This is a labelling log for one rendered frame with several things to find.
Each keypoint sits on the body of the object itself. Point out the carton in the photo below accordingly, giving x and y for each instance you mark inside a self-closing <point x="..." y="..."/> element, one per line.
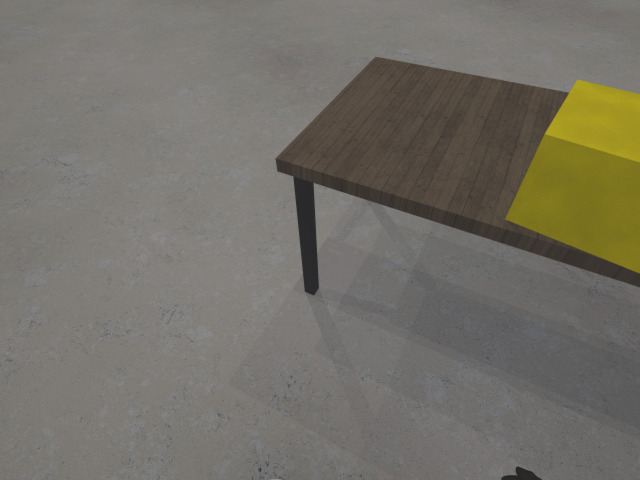
<point x="582" y="187"/>

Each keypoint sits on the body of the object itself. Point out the table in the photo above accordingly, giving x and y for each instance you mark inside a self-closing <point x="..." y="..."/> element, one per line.
<point x="446" y="146"/>

